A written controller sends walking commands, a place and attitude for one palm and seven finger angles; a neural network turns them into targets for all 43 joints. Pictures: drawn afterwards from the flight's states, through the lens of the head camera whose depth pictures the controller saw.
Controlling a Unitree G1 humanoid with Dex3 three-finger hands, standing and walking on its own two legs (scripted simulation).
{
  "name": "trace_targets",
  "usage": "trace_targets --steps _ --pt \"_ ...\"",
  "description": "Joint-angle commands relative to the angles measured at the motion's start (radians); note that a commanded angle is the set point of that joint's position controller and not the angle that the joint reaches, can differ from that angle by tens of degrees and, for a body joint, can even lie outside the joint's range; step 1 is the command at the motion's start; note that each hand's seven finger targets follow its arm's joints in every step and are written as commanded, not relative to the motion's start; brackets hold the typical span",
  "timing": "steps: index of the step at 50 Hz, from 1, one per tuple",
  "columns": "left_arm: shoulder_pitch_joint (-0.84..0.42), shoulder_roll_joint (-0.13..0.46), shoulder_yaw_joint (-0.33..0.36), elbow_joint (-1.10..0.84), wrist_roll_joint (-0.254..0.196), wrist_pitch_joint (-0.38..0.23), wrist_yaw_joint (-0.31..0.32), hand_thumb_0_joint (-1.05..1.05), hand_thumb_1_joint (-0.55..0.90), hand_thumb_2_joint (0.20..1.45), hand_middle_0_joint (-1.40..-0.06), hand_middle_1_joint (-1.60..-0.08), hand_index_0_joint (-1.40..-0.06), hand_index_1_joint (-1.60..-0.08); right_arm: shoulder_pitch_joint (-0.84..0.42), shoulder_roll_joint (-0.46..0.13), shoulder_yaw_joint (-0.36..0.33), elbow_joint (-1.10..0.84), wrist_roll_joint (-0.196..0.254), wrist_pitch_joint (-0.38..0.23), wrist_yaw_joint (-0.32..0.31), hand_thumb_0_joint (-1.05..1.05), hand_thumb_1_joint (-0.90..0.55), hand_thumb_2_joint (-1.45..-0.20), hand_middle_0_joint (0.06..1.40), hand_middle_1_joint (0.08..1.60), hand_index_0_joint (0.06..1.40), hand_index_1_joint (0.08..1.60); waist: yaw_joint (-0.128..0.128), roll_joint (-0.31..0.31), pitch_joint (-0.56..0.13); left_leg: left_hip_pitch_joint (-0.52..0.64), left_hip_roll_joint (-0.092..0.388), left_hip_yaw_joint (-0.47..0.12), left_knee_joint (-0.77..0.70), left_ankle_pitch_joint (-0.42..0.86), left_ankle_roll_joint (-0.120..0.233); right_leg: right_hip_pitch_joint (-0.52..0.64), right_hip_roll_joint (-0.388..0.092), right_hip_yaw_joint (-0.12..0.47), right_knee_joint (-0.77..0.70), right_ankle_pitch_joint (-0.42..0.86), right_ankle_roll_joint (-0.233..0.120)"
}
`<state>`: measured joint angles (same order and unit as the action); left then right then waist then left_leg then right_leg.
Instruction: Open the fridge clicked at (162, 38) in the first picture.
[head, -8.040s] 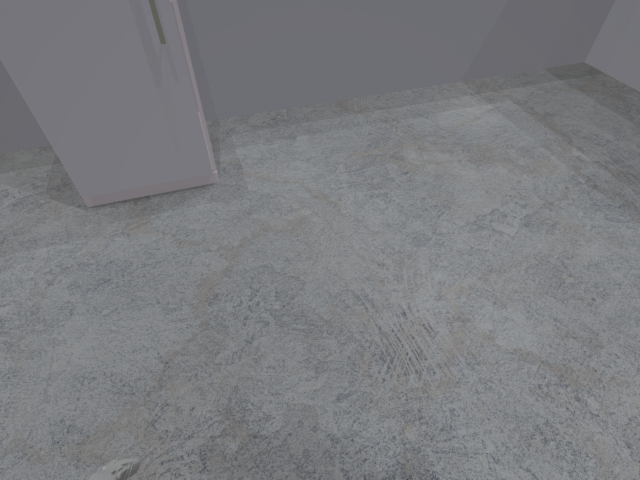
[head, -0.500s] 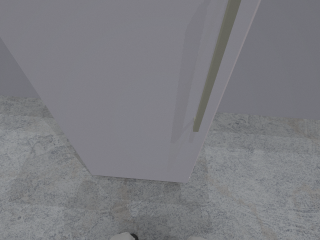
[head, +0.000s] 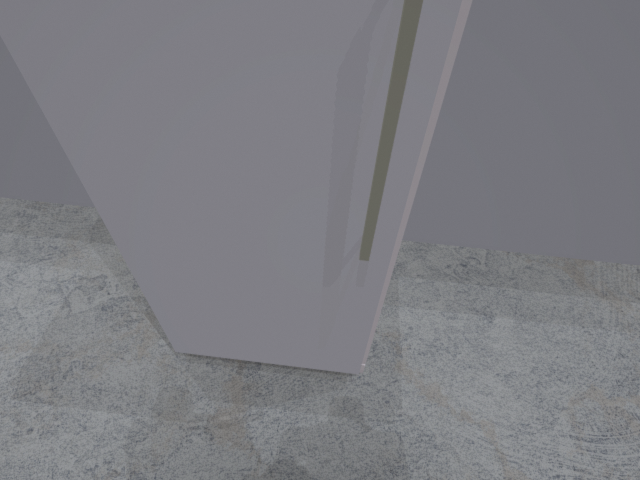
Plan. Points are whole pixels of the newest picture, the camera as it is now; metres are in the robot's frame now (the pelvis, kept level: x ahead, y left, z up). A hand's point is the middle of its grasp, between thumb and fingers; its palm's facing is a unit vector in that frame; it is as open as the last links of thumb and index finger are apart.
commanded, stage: come to a stop and stand still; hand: right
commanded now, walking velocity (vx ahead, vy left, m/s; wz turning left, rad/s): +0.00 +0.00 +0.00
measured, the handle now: (386, 135) +0.51 -0.05 +0.18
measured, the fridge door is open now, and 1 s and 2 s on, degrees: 0 0 0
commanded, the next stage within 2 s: look again from close up in 0.58 s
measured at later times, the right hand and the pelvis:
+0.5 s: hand out of the picture -0.06 -0.12 -0.17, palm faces +0.05 +0.99 -0.15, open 7.4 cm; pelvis -0.03 +0.02 +0.00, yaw -1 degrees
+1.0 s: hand out of the picture +0.02 -0.16 -0.18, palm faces +0.04 +0.98 -0.20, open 7.4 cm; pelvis +0.00 +0.01 -0.01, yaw -1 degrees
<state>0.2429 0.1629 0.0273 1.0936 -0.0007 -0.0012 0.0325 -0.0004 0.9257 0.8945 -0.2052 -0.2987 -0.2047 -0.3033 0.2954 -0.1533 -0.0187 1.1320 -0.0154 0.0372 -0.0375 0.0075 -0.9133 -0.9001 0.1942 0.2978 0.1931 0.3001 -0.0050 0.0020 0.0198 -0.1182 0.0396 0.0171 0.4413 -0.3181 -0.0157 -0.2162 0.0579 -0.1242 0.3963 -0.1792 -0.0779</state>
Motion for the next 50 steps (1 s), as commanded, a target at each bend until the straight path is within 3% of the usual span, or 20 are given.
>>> trace_targets --steps 1,3,7,11,17,19,28,29,30,31,32,33,34,37,41,43,50 --pt "0.059 0.064 0.003 -0.001 0.004 -0.009 -0.005 0.000 0.900 0.900 -0.200 -0.300 -0.200 -0.300 0.043 -0.086 0.004 -0.011 0.005 -0.044 -0.011 0.000 -0.900 -0.900 0.200 0.300 0.200 0.300 0.024 0.097 0.035 -0.099 0.102 -0.102 -0.132 0.171 0.048 0.089 -0.153 0.173 -0.084 0.088 0.057" --pt "0.082 0.075 0.003 0.019 0.006 -0.007 -0.006 0.000 0.900 0.900 -0.200 -0.300 -0.200 -0.300 0.036 -0.072 0.010 -0.012 0.007 -0.048 -0.013 0.000 -0.900 -0.900 0.200 0.300 0.200 0.300 0.027 0.143 0.058 -0.133 0.092 -0.090 -0.147 0.120 0.042 0.112 -0.162 0.166 -0.079 0.072 0.051" --pt "0.099 0.066 -0.004 0.046 0.007 -0.001 -0.007 0.000 0.900 0.900 -0.200 -0.300 -0.200 -0.300 0.043 -0.067 0.007 -0.016 0.008 -0.039 -0.014 0.000 -0.900 -0.900 0.200 0.300 0.200 0.300 0.023 0.034 0.112 -0.171 0.071 -0.086 -0.146 -0.012 0.036 0.068 -0.162 0.183 -0.129 -0.077 0.053" --pt "0.113 0.051 -0.005 0.055 0.010 0.005 -0.005 0.000 0.900 0.900 -0.200 -0.300 -0.200 -0.300 0.068 -0.060 0.005 -0.011 0.006 -0.036 -0.013 0.000 -0.900 -0.900 0.200 0.300 0.200 0.300 0.016 -0.004 0.143 -0.180 0.064 -0.085 -0.155 -0.070 0.038 0.008 -0.159 0.192 -0.142 -0.155 0.054" --pt "0.141 0.031 -0.004 0.062 0.012 0.004 -0.001 0.000 0.900 0.900 -0.200 -0.300 -0.200 -0.300 0.098 -0.044 0.006 -0.007 0.008 -0.040 -0.011 0.000 -0.900 -0.900 0.200 0.300 0.200 0.300 0.014 -0.023 0.112 -0.190 0.061 -0.089 -0.154 -0.074 0.044 0.018 -0.160 0.190 -0.125 -0.148 0.053" --pt "0.151 0.027 -0.005 0.063 0.011 0.001 -0.001 0.000 0.900 0.900 -0.200 -0.300 -0.200 -0.300 0.102 -0.038 0.007 -0.007 0.008 -0.043 -0.012 0.000 -0.900 -0.900 0.200 0.300 0.200 0.300 0.016 0.005 0.092 -0.178 0.063 -0.092 -0.151 -0.044 0.046 0.029 -0.159 0.185 -0.110 -0.105 0.053" --pt "0.157 0.017 -0.009 0.071 0.007 -0.006 0.003 0.000 0.900 0.900 -0.200 -0.300 -0.200 -0.300 0.122 -0.020 0.013 0.008 0.009 -0.053 -0.016 0.000 -0.900 -0.900 0.200 0.300 0.200 0.300 0.018 0.006 0.084 -0.173 0.063 -0.095 -0.152 0.033 0.046 0.060 -0.168 0.172 -0.080 -0.013 0.051" --pt "0.050 0.066 -0.020 -0.013 0.012 -0.025 -0.015 0.000 0.900 0.900 -0.200 -0.300 -0.200 -0.300 0.157 -0.054 0.025 0.006 -0.020 -0.087 -0.039 0.000 -0.900 -0.900 0.200 0.300 0.200 0.300 -0.021 0.040 0.139 -0.172 0.083 -0.120 -0.156 0.215 0.049 -0.073 -0.160 0.154 0.120 0.034 0.073" --pt "0.107 0.031 -0.013 -0.041 0.015 -0.013 -0.024 0.000 0.900 0.900 -0.200 -0.300 -0.200 -0.300 0.107 -0.088 0.016 -0.050 -0.008 -0.088 -0.031 0.000 -0.900 -0.900 0.200 0.300 0.200 0.300 0.044 0.046 0.085 -0.234 0.127 -0.158 -0.200 -0.122 0.082 -0.045 -0.131 0.141 0.129 -0.122 0.072" --pt "0.131 0.029 -0.009 -0.025 0.023 -0.006 -0.025 0.000 0.900 0.900 -0.200 -0.300 -0.200 -0.300 0.070 -0.082 0.012 -0.071 -0.008 -0.085 -0.025 0.000 -0.900 -0.900 0.200 0.300 0.200 0.300 0.060 0.000 0.104 -0.279 0.115 -0.161 -0.187 -0.230 0.101 -0.044 -0.115 0.133 0.139 -0.135 0.068" --pt "0.158 0.026 -0.012 -0.024 0.025 -0.006 -0.027 0.000 0.900 0.900 -0.200 -0.300 -0.200 -0.300 0.073 -0.079 0.014 -0.077 -0.003 -0.090 -0.024 0.000 -0.900 -0.900 0.200 0.300 0.200 0.300 0.066 -0.006 0.076 -0.272 0.101 -0.153 -0.164 -0.200 0.109 -0.043 -0.118 0.132 0.151 -0.103 0.064" --pt "0.177 0.017 -0.019 -0.029 0.028 -0.018 -0.026 0.000 0.900 0.900 -0.200 -0.300 -0.200 -0.300 0.080 -0.070 0.013 -0.081 -0.002 -0.100 -0.022 0.000 -0.900 -0.900 0.200 0.300 0.200 0.300 0.062 -0.087 0.012 -0.212 0.100 -0.122 -0.116 -0.045 0.115 -0.014 -0.120 0.138 0.134 -0.009 0.060" --pt "0.173 0.015 -0.022 -0.037 0.024 -0.024 -0.023 0.000 0.900 0.900 -0.200 -0.300 -0.200 -0.300 0.090 -0.070 0.013 -0.080 0.003 -0.101 -0.020 0.000 -0.900 -0.900 0.200 0.300 0.200 0.300 0.051 -0.083 -0.007 -0.185 0.079 -0.112 -0.083 -0.013 0.110 -0.009 -0.131 0.151 0.106 0.006 0.052" --pt "0.140 0.038 -0.022 -0.055 0.018 -0.032 -0.015 0.000 0.900 0.900 -0.200 -0.300 -0.200 -0.300 0.105 -0.044 0.020 -0.075 0.003 -0.092 -0.017 0.000 -0.900 -0.900 0.200 0.300 0.200 0.300 0.024 -0.007 0.028 -0.156 0.046 -0.090 -0.047 0.025 0.093 -0.056 -0.151 0.179 0.059 0.009 0.030" --pt "0.120 0.062 -0.024 -0.051 0.014 -0.039 -0.009 0.000 0.900 0.900 -0.200 -0.300 -0.200 -0.300 0.114 -0.050 0.019 -0.078 0.002 -0.085 -0.017 0.000 -0.900 -0.900 0.200 0.300 0.200 0.300 0.008 0.039 0.061 -0.131 0.040 -0.072 -0.025 0.114 0.074 -0.054 -0.160 0.183 0.035 0.083 0.020" --pt "0.116 0.065 -0.026 -0.047 0.014 -0.040 -0.009 0.000 0.900 0.900 -0.200 -0.300 -0.200 -0.300 0.110 -0.058 0.018 -0.082 -0.001 -0.082 -0.018 0.000 -0.900 -0.900 0.200 0.300 0.200 0.300 0.004 0.043 0.077 -0.122 0.041 -0.065 -0.027 0.123 0.071 -0.061 -0.161 0.184 0.021 0.092 0.017" --pt "0.080 0.100 -0.024 -0.043 0.015 -0.043 -0.004 0.000 0.900 0.900 -0.200 -0.300 -0.200 -0.300 0.095 -0.101 0.010 -0.094 0.001 -0.071 -0.015 0.000 -0.900 -0.900 0.200 0.300 0.200 0.300 -0.003 0.001 0.025 -0.084 0.052 -0.066 -0.025 0.179 0.062 0.002 -0.165 0.178 0.019 0.176 0.014"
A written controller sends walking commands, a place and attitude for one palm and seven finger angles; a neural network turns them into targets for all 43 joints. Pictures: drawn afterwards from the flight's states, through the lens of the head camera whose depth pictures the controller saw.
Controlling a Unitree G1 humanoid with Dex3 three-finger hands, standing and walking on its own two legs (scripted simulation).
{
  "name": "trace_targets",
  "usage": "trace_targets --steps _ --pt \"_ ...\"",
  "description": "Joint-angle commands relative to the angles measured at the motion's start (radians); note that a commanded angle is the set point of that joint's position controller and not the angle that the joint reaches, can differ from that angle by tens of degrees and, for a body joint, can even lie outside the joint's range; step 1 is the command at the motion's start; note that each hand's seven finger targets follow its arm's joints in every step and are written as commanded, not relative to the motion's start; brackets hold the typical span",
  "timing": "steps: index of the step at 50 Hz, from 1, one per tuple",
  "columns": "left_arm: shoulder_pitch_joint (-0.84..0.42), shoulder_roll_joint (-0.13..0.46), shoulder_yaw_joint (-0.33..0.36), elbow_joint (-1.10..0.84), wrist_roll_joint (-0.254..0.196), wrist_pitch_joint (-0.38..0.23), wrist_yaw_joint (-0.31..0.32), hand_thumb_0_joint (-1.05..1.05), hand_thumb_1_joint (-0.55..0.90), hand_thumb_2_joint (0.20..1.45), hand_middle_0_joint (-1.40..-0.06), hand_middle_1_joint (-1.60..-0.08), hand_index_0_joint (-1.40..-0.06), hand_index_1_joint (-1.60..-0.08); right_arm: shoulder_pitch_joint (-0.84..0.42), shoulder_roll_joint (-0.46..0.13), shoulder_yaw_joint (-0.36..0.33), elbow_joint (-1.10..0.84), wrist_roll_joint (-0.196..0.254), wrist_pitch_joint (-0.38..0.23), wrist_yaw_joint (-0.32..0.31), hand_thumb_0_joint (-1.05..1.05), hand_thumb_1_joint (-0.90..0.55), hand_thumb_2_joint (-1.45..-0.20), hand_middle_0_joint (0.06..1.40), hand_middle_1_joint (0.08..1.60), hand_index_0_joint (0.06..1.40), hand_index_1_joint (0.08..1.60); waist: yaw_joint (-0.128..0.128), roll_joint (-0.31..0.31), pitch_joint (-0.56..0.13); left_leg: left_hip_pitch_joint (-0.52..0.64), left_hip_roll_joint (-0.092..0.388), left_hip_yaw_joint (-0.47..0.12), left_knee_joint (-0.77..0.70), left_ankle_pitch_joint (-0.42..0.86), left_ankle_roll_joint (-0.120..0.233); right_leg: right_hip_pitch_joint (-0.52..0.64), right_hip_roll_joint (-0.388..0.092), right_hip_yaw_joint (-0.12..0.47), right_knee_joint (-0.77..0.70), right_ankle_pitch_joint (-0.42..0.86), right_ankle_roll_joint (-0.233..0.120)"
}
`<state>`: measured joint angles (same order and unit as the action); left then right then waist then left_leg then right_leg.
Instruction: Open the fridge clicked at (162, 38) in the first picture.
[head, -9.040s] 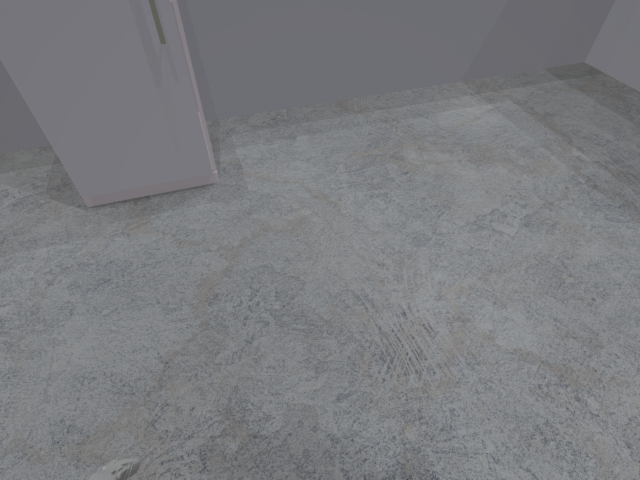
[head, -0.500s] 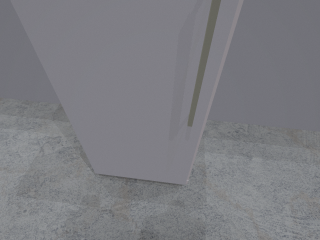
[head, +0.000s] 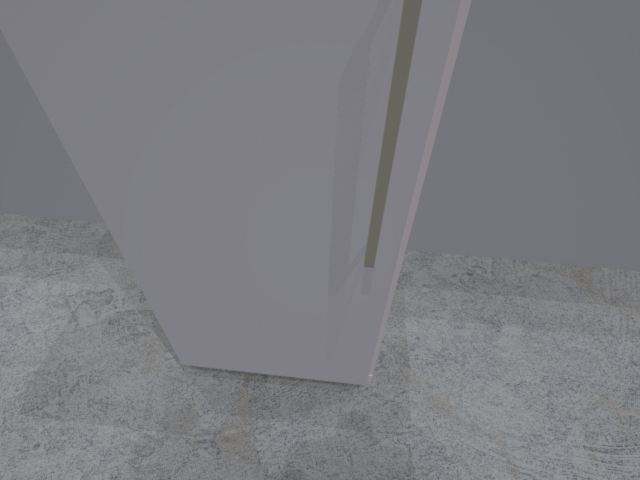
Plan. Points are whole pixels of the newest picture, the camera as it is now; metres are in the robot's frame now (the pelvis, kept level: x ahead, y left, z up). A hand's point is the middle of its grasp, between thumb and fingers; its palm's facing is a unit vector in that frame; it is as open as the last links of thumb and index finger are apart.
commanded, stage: look again from close up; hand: right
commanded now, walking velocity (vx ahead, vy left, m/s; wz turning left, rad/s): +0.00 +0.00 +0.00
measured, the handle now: (387, 142) +0.51 -0.06 +0.18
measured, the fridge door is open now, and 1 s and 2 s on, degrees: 0 0 0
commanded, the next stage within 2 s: shuffle to correct the standing spot in 0.42 s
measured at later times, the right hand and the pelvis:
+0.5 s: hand out of the picture +0.00 -0.20 -0.17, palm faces +0.01 +0.98 -0.20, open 7.4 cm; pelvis +0.00 -0.01 +0.00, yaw +0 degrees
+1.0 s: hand out of the picture -0.01 -0.13 -0.18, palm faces +0.05 +0.98 -0.17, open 7.4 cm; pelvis +0.00 +0.04 +0.00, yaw -2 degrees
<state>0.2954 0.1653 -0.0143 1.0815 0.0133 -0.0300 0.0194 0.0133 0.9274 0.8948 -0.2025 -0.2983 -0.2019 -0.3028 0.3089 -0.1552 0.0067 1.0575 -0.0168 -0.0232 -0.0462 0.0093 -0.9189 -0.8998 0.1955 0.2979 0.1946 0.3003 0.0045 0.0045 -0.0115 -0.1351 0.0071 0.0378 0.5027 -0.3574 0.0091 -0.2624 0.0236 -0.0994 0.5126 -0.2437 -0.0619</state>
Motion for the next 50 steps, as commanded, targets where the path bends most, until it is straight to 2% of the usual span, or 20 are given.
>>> trace_targets --steps 1,4,6,12,15,26,28,29,32,35,37,38,42,44,45,46,47,48,49,50 --pt "0.024 0.101 0.018 -0.033 0.001 -0.013 0.009 0.000 0.900 0.900 -0.200 -0.300 -0.200 -0.300 0.078 -0.103 -0.015 -0.023 0.003 -0.009 -0.005 0.000 -0.900 -0.900 0.200 0.300 0.200 0.300 -0.010 0.000 0.054 -0.069 0.085 -0.086 -0.090 0.209 0.036 0.055 -0.132 0.152 -0.100 0.231 -0.002" --pt "0.006 0.112 0.021 -0.033 0.000 -0.014 0.009 0.000 0.900 0.900 -0.200 -0.300 -0.200 -0.300 0.067 -0.120 -0.017 -0.027 0.001 -0.009 -0.004 0.000 -0.900 -0.900 0.200 0.300 0.200 0.300 -0.011 0.006 0.047 -0.055 0.092 -0.089 -0.097 0.249 0.035 0.061 -0.132 0.148 -0.094 0.256 -0.001" --pt "-0.004 0.120 0.022 -0.031 0.000 -0.012 0.009 0.000 0.900 0.900 -0.200 -0.300 -0.200 -0.300 0.057 -0.124 -0.016 -0.026 0.002 -0.006 -0.002 0.000 -0.900 -0.900 0.200 0.300 0.200 0.300 -0.009 -0.016 0.037 -0.061 0.090 -0.090 -0.098 0.233 0.033 0.081 -0.134 0.148 -0.101 0.249 0.001" --pt "-0.026 0.137 0.025 -0.026 -0.001 -0.011 0.009 0.000 0.900 0.900 -0.200 -0.300 -0.200 -0.300 0.047 -0.137 -0.016 -0.021 0.000 0.000 0.003 0.000 -0.900 -0.900 0.200 0.300 0.200 0.300 -0.008 -0.015 0.044 -0.069 0.089 -0.087 -0.113 0.187 0.029 0.089 -0.142 0.158 -0.126 0.216 -0.001" --pt "-0.036 0.144 0.027 -0.024 -0.001 -0.013 0.010 0.000 0.900 0.900 -0.200 -0.300 -0.200 -0.300 0.046 -0.144 -0.018 -0.017 -0.001 0.000 0.003 0.000 -0.900 -0.900 0.200 0.300 0.200 0.300 -0.010 -0.018 0.028 -0.059 0.092 -0.084 -0.112 0.205 0.026 0.104 -0.146 0.157 -0.125 0.253 -0.004" --pt "-0.057 0.168 0.032 -0.019 -0.002 -0.012 0.008 0.000 0.900 0.900 -0.200 -0.300 -0.200 -0.300 0.031 -0.160 -0.019 -0.003 -0.002 0.002 0.008 0.000 -0.900 -0.900 0.200 0.300 0.200 0.300 -0.009 -0.001 0.037 -0.064 0.098 -0.082 -0.134 0.158 0.024 0.103 -0.151 0.174 -0.169 0.180 -0.003" --pt "-0.039 0.118 0.021 -0.003 0.000 -0.007 0.008 0.000 0.900 0.900 -0.200 -0.300 -0.200 -0.300 0.066 -0.105 -0.005 0.017 -0.002 0.011 0.008 0.000 -0.900 -0.900 0.200 0.300 0.200 0.300 -0.008 -0.010 0.039 -0.070 0.086 -0.064 -0.128 0.120 0.013 0.105 -0.166 0.186 -0.188 0.118 -0.003" --pt "-0.034 0.119 0.023 -0.002 0.001 -0.003 0.009 0.000 0.900 0.900 -0.200 -0.300 -0.200 -0.300 0.071 -0.102 -0.005 0.022 -0.002 0.016 0.010 0.000 -0.900 -0.900 0.200 0.300 0.200 0.300 -0.006 -0.014 0.054 -0.083 0.079 -0.052 -0.117 0.089 0.011 0.092 -0.175 0.199 -0.206 0.058 -0.004" --pt "-0.007 0.154 0.041 -0.003 0.006 0.006 0.018 0.000 0.900 0.900 -0.200 -0.300 -0.200 -0.300 0.073 -0.101 -0.013 0.012 -0.011 0.032 0.018 0.000 -0.900 -0.900 0.200 0.300 0.200 0.300 0.004 -0.037 0.082 -0.168 0.044 -0.015 -0.033 0.005 0.011 0.098 -0.242 0.295 -0.274 -0.079 -0.034" --pt "0.039 0.185 0.064 -0.010 0.009 0.011 0.029 0.000 0.900 0.900 -0.200 -0.300 -0.200 -0.300 0.062 -0.101 -0.026 -0.010 -0.019 0.048 0.026 0.000 -0.900 -0.900 0.200 0.300 0.200 0.300 0.024 -0.100 0.064 -0.283 0.029 -0.012 0.205 -0.132 0.011 0.131 -0.347 0.396 -0.312 -0.079 -0.114" --pt "0.045 0.180 0.066 -0.016 0.013 0.011 0.029 0.000 0.900 0.900 -0.200 -0.300 -0.200 -0.300 0.048 -0.091 -0.031 -0.022 -0.023 0.051 0.030 0.000 -0.900 -0.900 0.200 0.300 0.200 0.300 0.023 -0.067 0.055 -0.309 0.050 -0.047 0.320 -0.151 0.018 0.091 -0.365 0.409 -0.316 -0.095 -0.147" --pt "0.037 0.175 0.068 -0.022 0.015 0.011 0.028 0.000 0.900 0.900 -0.200 -0.300 -0.200 -0.300 0.047 -0.082 -0.031 -0.029 -0.023 0.049 0.032 0.000 -0.900 -0.900 0.200 0.300 0.200 0.300 0.015 -0.049 0.053 -0.306 0.057 -0.051 0.308 -0.143 0.019 0.073 -0.366 0.405 -0.306 -0.077 -0.152" --pt "0.002 0.169 0.077 -0.034 0.020 0.014 0.020 0.000 0.900 0.900 -0.200 -0.300 -0.200 -0.300 0.090 -0.040 -0.034 -0.019 -0.016 0.046 0.035 0.000 -0.900 -0.900 0.200 0.300 0.200 0.300 -0.005 -0.094 0.034 -0.161 0.036 0.000 0.162 -0.053 0.010 -0.048 -0.294 0.298 -0.293 -0.134 -0.098" --pt "-0.007 0.159 0.080 -0.034 0.016 0.020 0.019 0.000 0.900 0.900 -0.200 -0.300 -0.200 -0.300 0.142 -0.045 -0.040 -0.001 -0.016 0.039 0.035 0.000 -0.900 -0.900 0.200 0.300 0.200 0.300 -0.032 -0.054 0.040 -0.022 0.019 0.027 -0.031 0.054 0.006 -0.140 -0.246 0.244 -0.223 -0.189 -0.050" --pt "0.003 0.133 0.079 -0.035 0.015 0.023 0.015 0.000 0.900 0.900 -0.200 -0.300 -0.200 -0.300 0.161 -0.065 -0.044 0.006 -0.019 0.035 0.032 0.000 -0.900 -0.900 0.200 0.300 0.200 0.300 -0.034 0.015 0.046 0.035 0.041 -0.003 -0.105 0.037 0.013 -0.202 -0.192 0.198 -0.172 -0.244 -0.018" --pt "0.002 0.093 0.071 -0.045 0.010 0.025 0.011 0.000 0.900 0.900 -0.200 -0.300 -0.200 -0.300 0.181 -0.102 -0.050 0.005 -0.022 0.032 0.025 0.000 -0.900 -0.900 0.200 0.300 0.200 0.300 -0.043 0.124 0.063 0.044 0.142 -0.133 -0.195 -0.107 0.048 -0.281 -0.108 0.108 -0.039 -0.269 0.012" --pt "-0.010 0.042 0.058 -0.064 0.009 0.029 0.007 0.000 0.900 0.900 -0.200 -0.300 -0.200 -0.300 0.174 -0.144 -0.057 -0.005 -0.021 0.035 0.018 0.000 -0.900 -0.900 0.200 0.300 0.200 0.300 -0.040 0.274 0.101 -0.032 0.248 -0.271 -0.312 -0.289 0.108 -0.302 -0.037 0.000 0.122 -0.240 0.034" --pt "-0.034 0.030 0.055 -0.076 0.012 0.035 0.003 0.000 0.900 0.900 -0.200 -0.300 -0.200 -0.300 0.149 -0.147 -0.057 -0.022 -0.016 0.034 0.013 0.000 -0.900 -0.900 0.200 0.300 0.200 0.300 -0.043 0.246 0.112 -0.114 0.303 -0.307 -0.382 -0.334 0.150 -0.272 -0.039 -0.001 0.261 -0.263 0.031" --pt "-0.036 0.034 0.061 -0.071 0.014 0.039 0.002 0.000 0.900 0.900 -0.200 -0.300 -0.200 -0.300 0.121 -0.128 -0.057 -0.031 -0.016 0.027 0.012 0.000 -0.900 -0.900 0.200 0.300 0.200 0.300 -0.034 0.243 0.142 -0.168 0.284 -0.290 -0.383 -0.286 0.163 -0.279 -0.057 0.023 0.373 -0.261 0.024" --pt "-0.025 0.032 0.062 -0.063 0.014 0.040 0.001 0.000 0.900 0.900 -0.200 -0.300 -0.200 -0.300 0.105 -0.104 -0.055 -0.035 -0.016 0.023 0.012 0.000 -0.900 -0.900 0.200 0.300 0.200 0.300 -0.018 0.184 0.161 -0.170 0.264 -0.256 -0.362 -0.170 0.174 -0.286 -0.068 0.029 0.442 -0.221 0.024"
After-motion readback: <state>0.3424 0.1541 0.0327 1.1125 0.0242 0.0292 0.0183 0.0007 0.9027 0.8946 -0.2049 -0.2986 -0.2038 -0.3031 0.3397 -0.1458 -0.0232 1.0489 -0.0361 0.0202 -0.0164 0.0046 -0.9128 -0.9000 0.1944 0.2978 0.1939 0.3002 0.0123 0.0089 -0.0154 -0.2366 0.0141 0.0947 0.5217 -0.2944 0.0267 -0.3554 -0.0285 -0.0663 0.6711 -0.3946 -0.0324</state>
